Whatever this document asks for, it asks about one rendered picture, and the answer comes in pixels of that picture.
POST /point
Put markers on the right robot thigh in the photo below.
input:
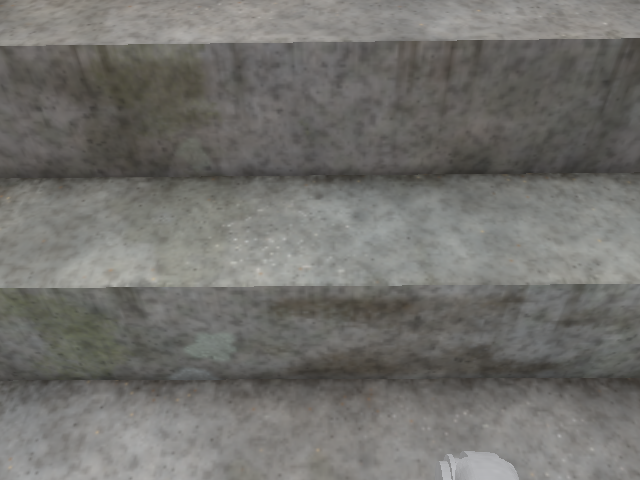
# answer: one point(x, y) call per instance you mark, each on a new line
point(473, 465)

